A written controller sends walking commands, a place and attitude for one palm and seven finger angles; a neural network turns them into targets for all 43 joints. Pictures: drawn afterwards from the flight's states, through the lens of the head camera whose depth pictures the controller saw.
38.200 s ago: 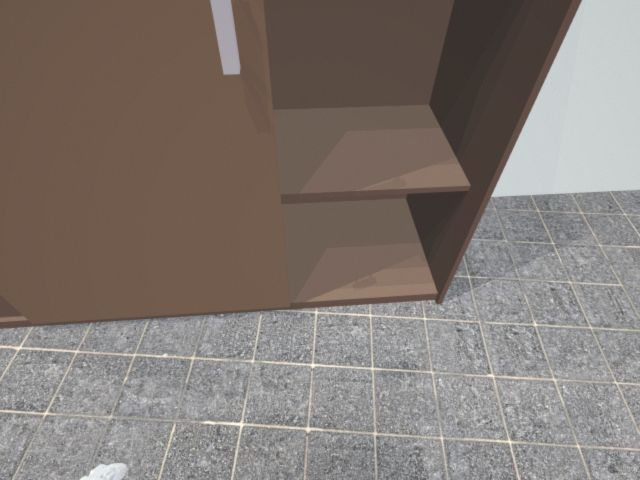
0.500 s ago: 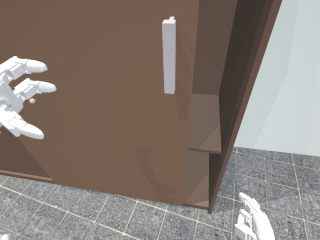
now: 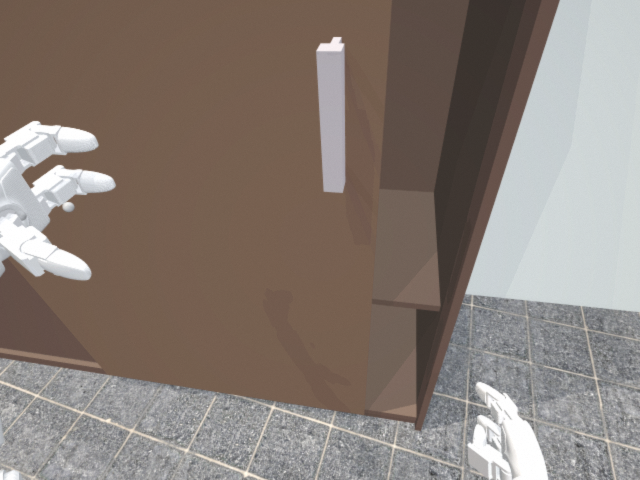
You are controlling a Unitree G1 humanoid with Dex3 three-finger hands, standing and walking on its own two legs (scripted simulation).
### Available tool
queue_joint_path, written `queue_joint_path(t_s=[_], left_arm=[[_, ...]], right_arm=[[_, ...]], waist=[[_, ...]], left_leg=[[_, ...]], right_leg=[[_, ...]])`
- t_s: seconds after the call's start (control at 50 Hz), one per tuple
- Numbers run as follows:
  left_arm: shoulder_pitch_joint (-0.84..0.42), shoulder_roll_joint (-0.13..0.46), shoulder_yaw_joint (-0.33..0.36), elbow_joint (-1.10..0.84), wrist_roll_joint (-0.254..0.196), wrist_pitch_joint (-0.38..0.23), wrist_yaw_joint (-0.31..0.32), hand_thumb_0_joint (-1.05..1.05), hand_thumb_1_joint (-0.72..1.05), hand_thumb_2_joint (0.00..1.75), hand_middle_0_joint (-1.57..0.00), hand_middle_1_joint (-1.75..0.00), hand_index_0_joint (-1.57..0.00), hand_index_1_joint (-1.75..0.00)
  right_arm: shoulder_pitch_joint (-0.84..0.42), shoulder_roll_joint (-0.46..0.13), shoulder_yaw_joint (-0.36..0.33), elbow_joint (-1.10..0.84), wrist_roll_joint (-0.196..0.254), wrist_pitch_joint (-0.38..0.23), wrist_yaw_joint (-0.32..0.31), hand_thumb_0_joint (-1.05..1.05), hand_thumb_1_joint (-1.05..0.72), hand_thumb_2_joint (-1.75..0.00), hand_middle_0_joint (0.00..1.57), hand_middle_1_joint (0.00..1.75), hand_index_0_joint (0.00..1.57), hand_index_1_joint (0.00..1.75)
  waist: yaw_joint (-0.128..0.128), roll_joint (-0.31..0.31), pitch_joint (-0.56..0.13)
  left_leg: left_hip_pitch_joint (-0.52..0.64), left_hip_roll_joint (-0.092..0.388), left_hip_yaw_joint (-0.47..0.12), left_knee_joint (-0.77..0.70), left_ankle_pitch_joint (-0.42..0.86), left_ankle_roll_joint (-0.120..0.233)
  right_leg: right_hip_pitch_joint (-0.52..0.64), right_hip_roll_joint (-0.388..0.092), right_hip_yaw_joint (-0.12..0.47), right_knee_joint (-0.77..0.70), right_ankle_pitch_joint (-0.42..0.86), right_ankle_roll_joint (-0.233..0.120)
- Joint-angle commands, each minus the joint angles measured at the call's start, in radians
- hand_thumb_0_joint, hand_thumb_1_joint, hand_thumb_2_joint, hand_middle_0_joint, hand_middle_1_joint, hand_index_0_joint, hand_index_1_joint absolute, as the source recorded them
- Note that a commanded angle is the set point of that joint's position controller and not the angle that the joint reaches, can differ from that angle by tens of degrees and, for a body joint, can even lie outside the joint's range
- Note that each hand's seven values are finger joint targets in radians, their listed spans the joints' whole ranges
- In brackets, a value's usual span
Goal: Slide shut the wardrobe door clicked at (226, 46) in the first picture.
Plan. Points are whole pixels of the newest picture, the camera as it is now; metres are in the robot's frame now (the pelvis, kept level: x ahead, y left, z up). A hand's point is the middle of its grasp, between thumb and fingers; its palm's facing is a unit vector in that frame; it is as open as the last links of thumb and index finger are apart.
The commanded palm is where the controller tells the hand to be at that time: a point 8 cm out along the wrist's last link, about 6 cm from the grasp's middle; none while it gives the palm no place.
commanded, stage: move the hooked fingers beside the handle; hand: left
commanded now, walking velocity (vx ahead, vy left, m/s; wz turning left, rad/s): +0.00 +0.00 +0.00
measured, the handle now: (335, 118) +0.49 +0.04 +0.25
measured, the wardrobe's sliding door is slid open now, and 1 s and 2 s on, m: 0.15 0.15 0.15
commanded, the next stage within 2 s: none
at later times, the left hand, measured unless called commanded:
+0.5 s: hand (136, 185) +0.32 +0.23 +0.26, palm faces -0.02 -1.00 -0.09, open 14.0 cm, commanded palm +0.29 +0.27 +0.27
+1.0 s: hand (206, 162) +0.37 +0.17 +0.26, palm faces -0.03 -1.00 -0.04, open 14.0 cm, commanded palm +0.35 +0.21 +0.26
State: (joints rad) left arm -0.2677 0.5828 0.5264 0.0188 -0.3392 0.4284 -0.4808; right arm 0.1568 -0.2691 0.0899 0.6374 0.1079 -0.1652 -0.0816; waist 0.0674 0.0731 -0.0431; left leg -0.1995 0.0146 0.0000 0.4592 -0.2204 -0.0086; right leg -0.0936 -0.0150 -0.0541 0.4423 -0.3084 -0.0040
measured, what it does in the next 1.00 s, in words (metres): stands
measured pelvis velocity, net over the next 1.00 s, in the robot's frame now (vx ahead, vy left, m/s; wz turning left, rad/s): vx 0.00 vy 0.00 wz -0.02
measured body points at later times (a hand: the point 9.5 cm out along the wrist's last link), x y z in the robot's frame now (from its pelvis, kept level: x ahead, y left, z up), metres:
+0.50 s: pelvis +0.00 +0.00 +0.00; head -0.03 -0.03 +0.45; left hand +0.32 +0.28 +0.26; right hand +0.21 -0.22 -0.07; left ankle +0.02 +0.13 -0.74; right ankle -0.04 -0.11 -0.74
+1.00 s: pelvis +0.00 +0.00 +0.00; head -0.02 -0.03 +0.45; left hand +0.37 +0.22 +0.26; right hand +0.19 -0.23 -0.09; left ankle +0.02 +0.13 -0.74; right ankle -0.04 -0.11 -0.74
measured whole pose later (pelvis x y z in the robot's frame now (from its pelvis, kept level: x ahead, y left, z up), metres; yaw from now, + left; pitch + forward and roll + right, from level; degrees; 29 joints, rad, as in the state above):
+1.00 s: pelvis +0.00 +0.00 +0.00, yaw -1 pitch -2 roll +0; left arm -0.56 0.36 0.26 0.16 -0.26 0.46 -0.20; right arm 0.15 -0.25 0.07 0.68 0.09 -0.08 -0.09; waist 0.03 0.05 -0.04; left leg -0.19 0.02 0.02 0.44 -0.22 -0.01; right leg -0.10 -0.01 -0.04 0.45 -0.31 -0.01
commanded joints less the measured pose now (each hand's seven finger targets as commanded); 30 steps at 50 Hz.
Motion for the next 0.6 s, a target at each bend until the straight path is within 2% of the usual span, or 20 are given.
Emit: queue_joint_path(t_s=[0.0, 0.04, 0.08, 0.1, 0.16, 0.18, 0.2, 0.22, 0.26, 0.28, 0.3, 0.32, 0.34, 0.38, 0.42, 0.46, 0.48, 0.5, 0.52, 0.58], left_arm=[[-0.314, 0.303, 0.102, -0.176, -0.035, -0.069, -0.009, 0.00, -0.50, 0.30, -0.30, -1.20, -0.30, -1.20], [-0.318, 0.325, 0.126, -0.186, -0.037, -0.075, -0.008, 0.00, -0.50, 0.30, -0.30, -1.20, -0.30, -1.20], [-0.328, 0.288, 0.090, -0.174, -0.038, -0.076, -0.003, 0.00, -0.50, 0.30, -0.30, -1.20, -0.30, -1.20], [-0.363, 0.270, 0.072, -0.182, -0.036, -0.080, 0.000, 0.00, -0.50, 0.30, -0.30, -1.20, -0.30, -1.20], [-0.384, 0.250, 0.046, -0.169, -0.027, -0.075, 0.012, 0.00, -0.50, 0.30, -0.30, -1.20, -0.30, -1.20], [-0.400, 0.234, 0.020, -0.162, -0.023, -0.076, 0.020, 0.00, -0.50, 0.30, -0.30, -1.20, -0.30, -1.20], [-0.427, 0.237, 0.020, -0.160, -0.018, -0.076, 0.028, 0.00, -0.50, 0.30, -0.30, -1.20, -0.30, -1.20], [-0.453, 0.225, 0.006, -0.164, -0.014, -0.076, 0.034, 0.00, -0.50, 0.30, -0.30, -1.20, -0.30, -1.20], [-0.464, 0.240, 0.020, -0.161, -0.005, -0.077, 0.050, 0.00, -0.50, 0.30, -0.30, -1.20, -0.30, -1.20], [-0.465, 0.239, 0.015, -0.168, -0.002, -0.077, 0.055, 0.00, -0.50, 0.30, -0.30, -1.20, -0.30, -1.20], [-0.484, 0.243, 0.022, -0.199, 0.002, -0.082, 0.063, 0.00, -0.50, 0.30, -0.30, -1.20, -0.30, -1.20], [-0.499, 0.203, -0.015, -0.219, 0.004, -0.083, 0.069, 0.00, -0.50, 0.30, -0.30, -1.20, -0.30, -1.20], [-0.512, 0.181, -0.032, -0.209, 0.002, -0.082, 0.077, 0.00, -0.50, 0.30, -0.30, -1.20, -0.30, -1.20], [-0.511, 0.173, -0.040, -0.138, 0.005, -0.071, 0.093, 0.00, -0.50, 0.30, -0.30, -1.20, -0.30, -1.20], [-0.548, 0.152, -0.059, -0.147, 0.016, -0.057, 0.111, 0.00, -0.50, 0.30, -0.30, -1.20, -0.30, -1.20], [-0.521, 0.166, -0.036, -0.144, 0.024, -0.041, 0.134, 0.00, -0.50, 0.30, -0.30, -1.20, -0.30, -1.20], [-0.492, 0.179, -0.022, -0.119, 0.024, -0.036, 0.146, 0.00, -0.50, 0.30, -0.30, -1.20, -0.30, -1.20], [-0.515, 0.166, -0.030, -0.128, 0.026, -0.035, 0.151, 0.00, -0.50, 0.30, -0.30, -1.20, -0.30, -1.20], [-0.504, 0.160, -0.033, -0.122, 0.027, -0.030, 0.155, 0.00, -0.50, 0.30, -0.30, -1.20, -0.30, -1.20], [-0.594, 0.092, -0.118, -0.141, 0.034, -0.037, 0.172, 0.00, -0.50, 0.30, -0.30, -1.20, -0.30, -1.20]], right_arm=[[-0.164, -0.108, -0.042, -0.169, 0.003, -0.059, -0.012, 0.00, -0.90, -0.90, 0.20, 0.30, 0.20, 0.30], [-0.169, -0.111, -0.046, -0.174, 0.001, -0.064, -0.012, 0.00, -0.90, -0.90, 0.20, 0.30, 0.20, 0.30], [-0.164, -0.105, -0.043, -0.163, 0.002, -0.058, -0.011, 0.00, -0.90, -0.90, 0.20, 0.30, 0.20, 0.30], [-0.167, -0.107, -0.045, -0.165, 0.003, -0.062, -0.011, 0.00, -0.90, -0.90, 0.20, 0.30, 0.20, 0.30], [-0.172, -0.104, -0.045, -0.163, 0.003, -0.065, -0.014, 0.00, -0.90, -0.90, 0.20, 0.30, 0.20, 0.30], [-0.163, -0.104, -0.044, -0.152, 0.002, -0.056, -0.016, 0.00, -0.90, -0.90, 0.20, 0.30, 0.20, 0.30], [-0.172, -0.106, -0.046, -0.154, 0.003, -0.060, -0.016, 0.00, -0.90, -0.90, 0.20, 0.30, 0.20, 0.30], [-0.174, -0.104, -0.045, -0.154, 0.002, -0.061, -0.019, 0.00, -0.90, -0.90, 0.20, 0.30, 0.20, 0.30], [-0.172, -0.106, -0.048, -0.155, -0.001, -0.060, -0.021, 0.00, -0.90, -0.90, 0.20, 0.30, 0.20, 0.30], [-0.170, -0.101, -0.046, -0.153, -0.002, -0.054, -0.018, 0.00, -0.90, -0.90, 0.20, 0.30, 0.20, 0.30], [-0.176, -0.100, -0.046, -0.159, -0.001, -0.054, -0.017, 0.00, -0.90, -0.90, 0.20, 0.30, 0.20, 0.30], [-0.185, -0.093, -0.043, -0.165, -0.001, -0.053, -0.016, 0.00, -0.90, -0.90, 0.20, 0.30, 0.20, 0.30], [-0.186, -0.091, -0.041, -0.163, -0.001, -0.053, -0.017, 0.00, -0.90, -0.90, 0.20, 0.30, 0.20, 0.30], [-0.172, -0.094, -0.042, -0.144, -0.004, -0.040, -0.019, 0.00, -0.90, -0.90, 0.20, 0.30, 0.20, 0.30], [-0.183, -0.097, -0.045, -0.150, -0.004, -0.038, -0.016, 0.00, -0.90, -0.90, 0.20, 0.30, 0.20, 0.30], [-0.184, -0.095, -0.046, -0.155, -0.007, -0.032, -0.013, 0.00, -0.90, -0.90, 0.20, 0.30, 0.20, 0.30], [-0.179, -0.098, -0.046, -0.146, -0.009, -0.019, -0.011, 0.00, -0.90, -0.90, 0.20, 0.30, 0.20, 0.30], [-0.183, -0.099, -0.047, -0.150, -0.009, -0.017, -0.008, 0.00, -0.90, -0.90, 0.20, 0.30, 0.20, 0.30], [-0.187, -0.095, -0.048, -0.152, -0.007, -0.011, -0.008, 0.00, -0.90, -0.90, 0.20, 0.30, 0.20, 0.30], [-0.188, -0.089, -0.047, -0.149, -0.006, -0.002, -0.011, 0.00, -0.90, -0.90, 0.20, 0.30, 0.20, 0.30]], waist=[[-0.012, 0.003, -0.169], [-0.006, 0.002, -0.191], [-0.009, 0.006, -0.170], [-0.019, 0.008, -0.173], [-0.019, 0.016, -0.169], [-0.024, -0.006, -0.148], [-0.024, 0.028, -0.152], [-0.026, 0.026, -0.154], [-0.021, 0.003, -0.197], [-0.014, 0.019, -0.191], [-0.015, 0.026, -0.213], [-0.018, 0.036, -0.224], [-0.021, 0.033, -0.218], [-0.019, -0.021, -0.182], [-0.019, 0.005, -0.202], [-0.009, 0.003, -0.226], [-0.001, -0.043, -0.209], [-0.008, -0.034, -0.221], [-0.009, -0.058, -0.218], [-0.027, -0.017, -0.197]], left_leg=[[0.191, -0.028, -0.017, -0.026, 0.204, 0.044], [0.198, -0.028, -0.017, -0.023, 0.214, 0.046], [0.190, -0.027, -0.017, -0.022, 0.217, 0.042], [0.201, -0.027, -0.017, -0.022, 0.218, 0.042], [0.203, -0.027, -0.018, -0.023, 0.194, 0.043], [0.187, -0.023, -0.022, -0.030, 0.182, 0.040], [0.192, -0.027, -0.021, -0.028, 0.171, 0.041], [0.195, -0.026, -0.022, -0.030, 0.168, 0.041], [0.204, -0.025, -0.025, -0.028, 0.192, 0.042], [0.199, -0.027, -0.023, -0.026, 0.202, 0.042], [0.209, -0.027, -0.023, -0.027, 0.215, 0.041], [0.220, -0.025, -0.020, -0.028, 0.213, 0.040], [0.217, -0.025, -0.024, -0.028, 0.205, 0.038], [0.192, -0.022, -0.026, -0.033, 0.187, 0.039], [0.201, -0.023, -0.023, -0.035, 0.196, 0.039], [0.197, -0.024, -0.021, -0.029, 0.218, 0.038], [0.169, -0.023, -0.018, -0.030, 0.220, 0.038], [0.175, -0.024, -0.014, -0.030, 0.226, 0.040], [0.174, -0.021, -0.010, -0.029, 0.219, 0.041], [0.179, -0.018, -0.012, -0.030, 0.202, 0.039]], right_leg=[[-0.112, 0.023, -0.009, -0.075, 0.313, -0.001], [-0.103, 0.022, -0.010, -0.068, 0.326, 0.000], [-0.105, 0.020, -0.009, -0.073, 0.324, -0.002], [-0.116, 0.022, -0.011, -0.069, 0.330, -0.001], [-0.131, 0.019, -0.006, -0.071, 0.302, 0.000], [-0.128, 0.018, -0.010, -0.078, 0.280, -0.001], [-0.139, 0.018, -0.003, -0.079, 0.274, -0.001], [-0.138, 0.017, -0.005, -0.077, 0.268, -0.001], [-0.117, 0.016, -0.007, -0.066, 0.284, -0.003], [-0.106, 0.014, -0.002, -0.072, 0.293, -0.006], [-0.099, 0.014, -0.004, -0.066, 0.306, -0.007], [-0.100, 0.014, -0.003, -0.062, 0.305, -0.007], [-0.106, 0.014, -0.006, -0.060, 0.297, -0.007], [-0.106, 0.016, -0.005, -0.073, 0.279, -0.006], [-0.109, 0.015, -0.002, -0.064, 0.291, -0.006], [-0.091, 0.012, -0.003, -0.055, 0.315, -0.008], [-0.071, 0.010, -0.003, -0.062, 0.318, -0.007], [-0.073, 0.011, 0.001, -0.058, 0.336, -0.005], [-0.079, 0.013, 0.000, -0.058, 0.330, -0.002], [-0.095, 0.011, 0.000, -0.061, 0.297, -0.006]])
